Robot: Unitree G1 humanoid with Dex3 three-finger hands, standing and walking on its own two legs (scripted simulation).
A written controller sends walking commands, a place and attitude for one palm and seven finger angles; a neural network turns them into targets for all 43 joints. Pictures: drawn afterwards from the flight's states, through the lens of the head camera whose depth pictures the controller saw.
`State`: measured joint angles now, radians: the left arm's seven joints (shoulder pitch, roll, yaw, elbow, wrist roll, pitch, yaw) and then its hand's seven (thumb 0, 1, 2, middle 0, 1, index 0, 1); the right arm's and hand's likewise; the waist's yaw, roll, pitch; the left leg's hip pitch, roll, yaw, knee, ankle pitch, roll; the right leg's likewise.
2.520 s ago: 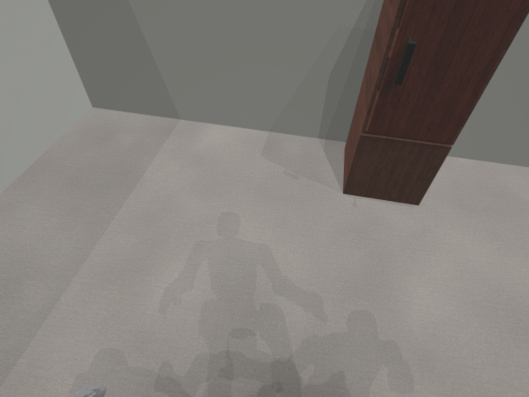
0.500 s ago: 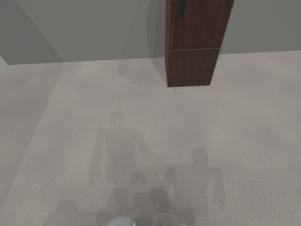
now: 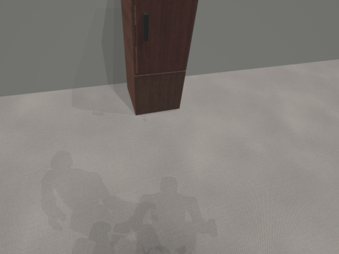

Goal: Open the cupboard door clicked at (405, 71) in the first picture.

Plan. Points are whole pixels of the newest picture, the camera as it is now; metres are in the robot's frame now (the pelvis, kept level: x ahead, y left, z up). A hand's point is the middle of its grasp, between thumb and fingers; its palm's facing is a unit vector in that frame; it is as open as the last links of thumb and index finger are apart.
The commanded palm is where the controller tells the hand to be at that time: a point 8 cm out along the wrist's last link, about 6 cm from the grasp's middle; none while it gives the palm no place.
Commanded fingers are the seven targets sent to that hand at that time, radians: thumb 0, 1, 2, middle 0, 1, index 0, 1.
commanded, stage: walk to a spot facing it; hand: left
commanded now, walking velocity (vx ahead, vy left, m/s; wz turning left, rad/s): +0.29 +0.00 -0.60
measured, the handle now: (144, 26) +1.25 +0.25 -0.02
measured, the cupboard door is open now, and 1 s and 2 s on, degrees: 0 0 0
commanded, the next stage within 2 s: turn to face it in 1.38 s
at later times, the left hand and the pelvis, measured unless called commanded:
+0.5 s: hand (158, 188) +0.36 +0.05 -0.19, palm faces -0.36 -0.92 -0.14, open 7.4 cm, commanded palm none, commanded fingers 0.00 0.90 0.90 -0.20 -0.30 -0.20 -0.30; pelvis +0.17 -0.06 -0.03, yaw -18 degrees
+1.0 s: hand (147, 160) +0.47 +0.11 -0.19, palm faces -0.39 -0.91 -0.15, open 7.4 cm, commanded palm none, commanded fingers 0.00 0.90 0.90 -0.20 -0.30 -0.20 -0.30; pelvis +0.40 -0.07 -0.01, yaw -30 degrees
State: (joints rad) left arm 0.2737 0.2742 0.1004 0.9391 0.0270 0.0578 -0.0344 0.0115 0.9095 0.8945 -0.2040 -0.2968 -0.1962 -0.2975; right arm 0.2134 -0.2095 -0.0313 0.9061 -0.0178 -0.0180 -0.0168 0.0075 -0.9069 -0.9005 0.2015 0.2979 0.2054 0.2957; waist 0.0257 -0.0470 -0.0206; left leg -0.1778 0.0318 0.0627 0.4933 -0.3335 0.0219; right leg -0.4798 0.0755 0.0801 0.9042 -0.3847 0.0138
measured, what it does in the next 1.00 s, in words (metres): walks ahead, turning right: right foot, then left foot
